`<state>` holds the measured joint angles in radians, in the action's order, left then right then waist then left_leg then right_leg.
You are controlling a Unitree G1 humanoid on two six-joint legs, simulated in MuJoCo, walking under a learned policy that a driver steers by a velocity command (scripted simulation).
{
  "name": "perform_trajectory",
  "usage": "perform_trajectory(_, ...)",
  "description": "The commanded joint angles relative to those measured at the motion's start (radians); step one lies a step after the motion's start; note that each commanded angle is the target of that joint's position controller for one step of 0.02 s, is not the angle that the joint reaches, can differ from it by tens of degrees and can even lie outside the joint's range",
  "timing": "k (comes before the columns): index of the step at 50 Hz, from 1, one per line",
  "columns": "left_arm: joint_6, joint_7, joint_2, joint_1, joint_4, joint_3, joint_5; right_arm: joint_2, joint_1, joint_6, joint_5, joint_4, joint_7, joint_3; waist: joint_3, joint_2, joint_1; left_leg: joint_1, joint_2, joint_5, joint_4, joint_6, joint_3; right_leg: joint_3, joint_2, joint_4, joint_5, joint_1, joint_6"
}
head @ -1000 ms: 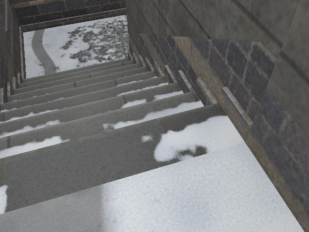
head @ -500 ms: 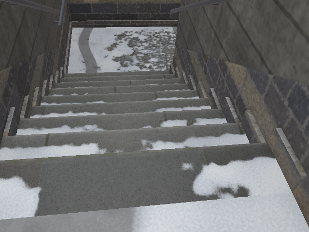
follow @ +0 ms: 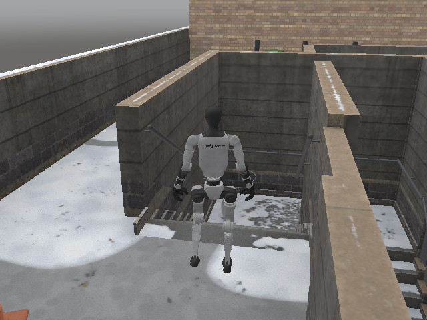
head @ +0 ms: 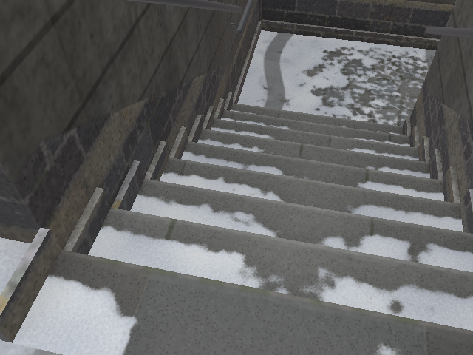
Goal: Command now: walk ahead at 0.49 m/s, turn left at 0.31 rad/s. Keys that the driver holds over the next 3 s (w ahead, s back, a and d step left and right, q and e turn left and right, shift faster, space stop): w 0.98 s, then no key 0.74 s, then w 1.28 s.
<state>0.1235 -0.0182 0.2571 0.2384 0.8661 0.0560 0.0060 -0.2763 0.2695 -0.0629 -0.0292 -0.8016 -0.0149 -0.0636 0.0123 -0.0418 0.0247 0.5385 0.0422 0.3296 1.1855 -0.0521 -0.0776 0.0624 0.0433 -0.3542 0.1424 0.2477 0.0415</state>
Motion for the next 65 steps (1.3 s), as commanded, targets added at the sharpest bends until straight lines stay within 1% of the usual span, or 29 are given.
perform_trajectory(1,0.019,-0.004,0.103,0.001,-0.024,0.021,-0.006,0.003,0.028,-0.002,0.013,0.07,0.002,0.007,0.006,0.092,-0.034,0.126,0.079,-0.06,-0.109,0.006,-0.028,-0.258,-0.286,0.232,-0.099,-0.065,0.215)
perform_trajectory(4,0.008,0.003,0.139,0.026,-0.011,0.029,-0.011,0.004,-0.071,-0.015,0.027,0.104,0.013,0.02,0.01,0.083,-0.015,0.134,0.093,-0.214,-0.3,0.017,0.012,-0.183,-0.272,0.235,-0.176,-0.086,0.206)
perform_trajectory(10,-0.023,0.003,0.183,0.121,0.031,0.028,-0.033,-0.034,-0.24,-0.022,0.008,0.167,0.038,0.023,0.04,0.118,0.036,0.016,0.036,-0.293,-0.559,0.006,0.079,-0.12,-0.272,0.175,-0.134,-0.125,0.143)
perform_trajectory(12,-0.036,0.004,0.194,0.124,0.04,0.029,-0.039,-0.058,-0.227,-0.021,0.01,0.176,0.045,0.014,0.029,0.133,0.012,-0.041,0.016,-0.237,-0.605,-0.017,0.095,-0.127,-0.295,0.125,-0.159,-0.168,0.126)
perform_trajectory(14,-0.05,0.007,0.182,0.108,0.036,0.021,-0.035,-0.104,-0.036,-0.017,0.022,0.121,0.043,-0.021,-0.071,0.103,-0.092,-0.301,-0.047,-0.225,-0.657,-0.055,0.142,-0.068,-0.24,-0.109,-0.403,-0.152,0.086)
perform_trajectory(15,-0.05,0.01,0.139,0.104,0.015,0.004,-0.019,-0.182,0.155,-0.013,0.028,0.079,0.033,-0.05,-0.196,0.014,-0.168,-0.561,0.086,-0.251,-0.663,-0.115,-0.012,-0.003,-0.182,-0.415,-0.292,-0.004,0.036)
perform_trajectory(16,-0.029,0.005,-0.001,0.213,-0.007,-0.037,-0.013,-0.283,0.226,-0.01,0.032,0.069,0.028,-0.066,-0.303,-0.257,-0.116,-0.868,0.339,-0.142,-0.767,-0.274,-0.477,0.002,-0.017,-0.812,0.293,0.381,-0.027)
perform_trajectory(17,-0.007,0.001,0.077,0.206,0.004,-0.02,-0.037,-0.201,0.261,-0.014,0.019,0.061,0.035,-0.046,-0.355,-0.21,-0.142,-0.876,0.368,-0.033,-0.875,-0.302,-0.662,-0.154,-0.028,-0.965,0.434,0.507,-0.011)
perform_trajectory(18,0.002,-0.001,0.14,0.132,-0.021,0.0,-0.059,-0.149,0.194,-0.017,0.017,0.064,0.039,-0.03,-0.21,-0.15,-0.122,-0.773,0.336,-0.046,-0.879,-0.261,-0.534,-0.15,-0.08,-1.0,0.372,0.584,0.007)
perform_trajectory(20,-0.002,0.007,0.134,0.03,-0.047,0.003,-0.024,-0.096,0.053,-0.017,0.029,0.093,0.047,-0.011,-0.079,-0.007,-0.071,-0.527,0.248,-0.193,-0.916,-0.216,-0.328,-0.124,-0.151,-0.904,0.212,0.525,0.001)
perform_trajectory(23,-0.04,0.005,0.082,0.075,-0.039,0.004,-0.028,-0.063,0.013,-0.033,0.032,0.083,0.046,-0.006,-0.059,-0.044,-0.003,-0.394,0.193,-0.278,-0.991,-0.209,-0.196,-0.131,-0.182,-0.786,0.106,0.408,-0.012)
perform_trajectory(30,-0.043,-0.011,0.043,-0.179,-0.128,-0.011,0.0,-0.102,0.133,-0.022,0.028,-0.004,-0.01,-0.006,0.018,-0.011,-0.047,-0.382,0.143,-0.402,-1.015,-0.143,-0.038,-0.103,-0.14,-0.376,-0.262,0.445,-0.019)
perform_trajectory(34,-0.048,-0.024,0.032,-0.253,-0.155,-0.018,-0.011,-0.113,0.196,-0.015,0.029,-0.044,-0.006,-0.004,0.018,-0.05,-0.066,-0.368,0.133,-0.42,-0.964,-0.134,0.012,-0.058,-0.078,-0.322,-0.266,0.313,-0.023)
perform_trajectory(38,-0.034,-0.038,0.08,-0.177,-0.142,-0.001,-0.009,-0.114,0.171,0.001,0.041,-0.026,-0.009,-0.001,0.019,-0.075,-0.005,-0.401,0.158,-0.616,-0.813,-0.126,-0.004,-0.016,-0.029,-0.343,-0.078,0.186,0.025)
perform_trajectory(39,-0.028,-0.041,0.084,-0.102,-0.136,0.005,-0.011,-0.126,0.156,0.016,0.018,-0.039,-0.017,-0.005,0.015,-0.115,0.042,-0.457,0.158,-0.682,-0.719,-0.104,-0.021,-0.037,-0.025,-0.209,0.059,0.147,0.047)
perform_trajectory(40,-0.021,-0.041,0.135,0.023,-0.096,0.027,-0.002,-0.119,0.145,0.028,0.018,-0.04,-0.029,0.002,-0.053,-0.064,0.103,-0.443,0.121,-0.736,-0.522,-0.08,0.013,-0.03,-0.022,-0.157,-0.068,-0.012,0.069)
perform_trajectory(41,-0.015,-0.037,0.234,0.146,-0.078,0.051,0.016,-0.073,0.224,0.028,0.041,-0.03,-0.037,0.019,-0.2,0.119,0.09,-0.242,0.051,-0.413,-0.169,-0.042,0.054,-0.292,-0.234,-0.173,-0.19,-0.286,0.165)
perform_trajectory(42,-0.024,-0.043,0.224,0.161,-0.09,0.037,-0.006,0.044,0.369,0.006,0.037,-0.045,-0.021,0.044,-0.289,0.322,0.01,0.083,-0.109,0.271,0.134,0.0,-0.009,-0.665,-0.395,-0.114,-0.21,-0.511,0.313)
perform_trajectory(43,-0.028,-0.045,0.169,0.198,-0.072,0.032,-0.027,-0.056,0.327,-0.012,-0.005,-0.052,-0.015,0.019,-0.248,0.286,0.057,0.214,-0.1,0.234,0.241,-0.01,-0.112,-0.798,-0.427,0.028,0.014,-0.445,0.339)
perform_trajectory(44,-0.029,-0.035,0.124,0.152,-0.078,0.02,-0.032,-0.128,0.191,-0.009,-0.027,-0.022,-0.02,-0.005,-0.107,0.19,0.057,0.273,-0.049,0.148,0.278,-0.012,-0.083,-0.677,-0.411,0.052,0.057,-0.333,0.308)
perform_trajectory(45,-0.03,-0.034,0.092,0.069,-0.096,0.004,-0.023,-0.149,0.115,0.003,-0.015,-0.002,-0.027,-0.012,-0.039,0.105,0.027,0.237,-0.002,0.059,0.243,-0.006,-0.052,-0.553,-0.369,0.076,-0.006,-0.189,0.277)
perform_trajectory(48,-0.017,-0.033,0.049,-0.024,-0.117,-0.01,-0.003,-0.097,0.149,0.036,0.005,-0.013,-0.026,-0.019,-0.001,0.112,-0.057,0.079,0.087,-0.072,0.054,0.007,-0.054,-0.369,-0.245,0.15,-0.019,0.003,0.225)
perform_trajectory(51,-0.024,-0.016,0.1,0.043,-0.099,0.002,-0.004,-0.08,0.089,0.045,0.024,0.014,-0.024,-0.02,0.01,0.07,-0.05,0.12,0.096,-0.122,-0.116,0.026,-0.038,-0.277,-0.225,0.134,-0.4,-0.045,0.225)
perform_trajectory(55,-0.054,0.013,0.119,0.071,-0.069,0.007,0.018,-0.03,0.121,0.048,0.042,0.001,-0.01,0.002,-0.117,0.076,-0.063,-0.031,0.096,-0.292,-0.233,0.065,-0.018,-0.145,-0.218,0.016,-0.832,-0.075,0.208)
perform_trajectory(58,-0.065,0.012,0.094,0.045,-0.068,-0.009,-0.005,-0.046,0.114,0.056,0.034,-0.015,-0.003,-0.005,-0.097,0.078,-0.058,-0.073,0.066,-0.339,-0.213,0.051,0.032,-0.116,-0.194,-0.046,-0.75,-0.017,0.206)
perform_trajectory(61,-0.078,0.018,0.073,0.026,-0.058,-0.018,0.0,-0.048,0.089,0.042,0.05,-0.013,0.008,0.003,-0.073,0.144,-0.059,-0.157,0.023,-0.263,-0.312,0.034,0.074,-0.105,-0.183,-0.164,-0.753,0.012,0.174)
perform_trajectory(63,-0.079,0.028,0.058,-0.038,-0.061,-0.022,-0.024,-0.067,0.216,0.026,0.048,-0.054,0.011,-0.002,-0.074,0.155,-0.126,-0.329,-0.015,-0.394,-0.536,0.007,0.107,-0.081,-0.134,-0.331,-0.748,0.062,0.12)
perform_trajectory(64,-0.08,0.036,0.086,0.057,-0.073,-0.006,-0.026,-0.158,0.195,0.018,0.037,-0.058,0.016,-0.022,-0.059,0.004,-0.05,-0.317,0.031,-0.838,-0.645,-0.056,0.014,-0.059,-0.021,-0.474,-0.523,0.054,0.056)
perform_trajectory(65,-0.086,0.038,0.022,0.174,-0.052,-0.022,-0.012,-0.14,0.166,0.018,0.045,-0.067,0.025,-0.009,-0.065,-0.157,0.018,-0.333,0.188,-0.961,-0.739,-0.192,-0.189,-0.074,0.037,-0.655,-0.024,0.131,-0.007)
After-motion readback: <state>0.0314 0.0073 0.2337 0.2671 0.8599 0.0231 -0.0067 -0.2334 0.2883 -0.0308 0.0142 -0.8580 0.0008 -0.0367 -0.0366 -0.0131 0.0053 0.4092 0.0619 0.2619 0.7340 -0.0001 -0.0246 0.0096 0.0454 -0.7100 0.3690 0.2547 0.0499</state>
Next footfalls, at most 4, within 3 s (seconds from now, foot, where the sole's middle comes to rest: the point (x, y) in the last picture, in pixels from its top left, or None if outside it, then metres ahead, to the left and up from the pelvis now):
0.30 left None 0.32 0.16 -0.78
0.80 right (271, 320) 0.58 -0.05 -0.78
1.26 left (194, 308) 0.62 0.18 -0.78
2.46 right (297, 268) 0.85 -0.16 -0.96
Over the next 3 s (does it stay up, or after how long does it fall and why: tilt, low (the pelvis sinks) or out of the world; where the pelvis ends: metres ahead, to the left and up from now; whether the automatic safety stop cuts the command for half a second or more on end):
stays up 1.02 -0.02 -0.29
